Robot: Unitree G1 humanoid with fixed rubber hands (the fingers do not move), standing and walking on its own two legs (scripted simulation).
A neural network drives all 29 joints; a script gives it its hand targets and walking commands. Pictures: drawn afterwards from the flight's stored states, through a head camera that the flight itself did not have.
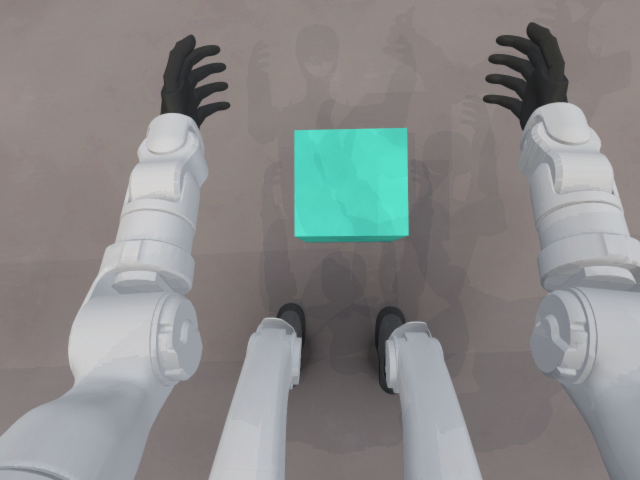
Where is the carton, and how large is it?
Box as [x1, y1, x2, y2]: [294, 128, 408, 241]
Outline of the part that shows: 406,128 294,130 295,236 305,241 391,241 408,235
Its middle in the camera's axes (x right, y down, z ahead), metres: +0.06 -0.11 +0.84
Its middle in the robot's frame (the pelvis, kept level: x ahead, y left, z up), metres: +0.49 -0.01 -0.51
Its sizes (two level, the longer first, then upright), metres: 0.210 0.200 0.250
